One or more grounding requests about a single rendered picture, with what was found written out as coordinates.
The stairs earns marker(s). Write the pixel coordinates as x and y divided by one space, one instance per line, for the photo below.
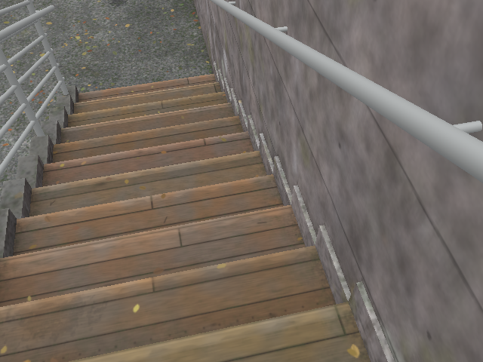
157 236

